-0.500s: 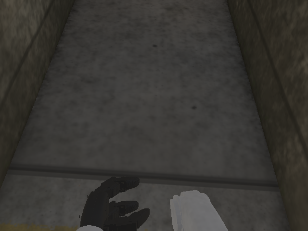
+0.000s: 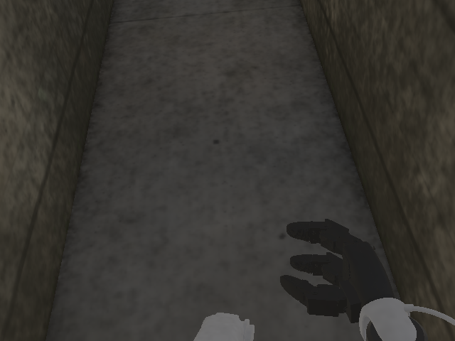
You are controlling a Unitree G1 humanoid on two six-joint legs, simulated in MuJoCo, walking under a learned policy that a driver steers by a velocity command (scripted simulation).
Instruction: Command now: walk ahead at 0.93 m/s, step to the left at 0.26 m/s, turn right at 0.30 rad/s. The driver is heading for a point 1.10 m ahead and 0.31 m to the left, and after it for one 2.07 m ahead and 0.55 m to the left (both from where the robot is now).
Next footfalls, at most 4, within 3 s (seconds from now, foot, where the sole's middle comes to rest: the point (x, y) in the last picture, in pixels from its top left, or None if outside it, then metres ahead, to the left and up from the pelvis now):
0.24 left None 0.29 0.19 -0.54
0.82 right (249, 226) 0.71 0.13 -0.54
1.14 left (142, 171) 0.86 0.49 -0.54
1.50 right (229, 90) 1.27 0.28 -0.54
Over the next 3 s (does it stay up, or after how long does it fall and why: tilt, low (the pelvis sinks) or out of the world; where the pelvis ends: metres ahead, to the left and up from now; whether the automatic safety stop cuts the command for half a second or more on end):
stays up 1.48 0.39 0.24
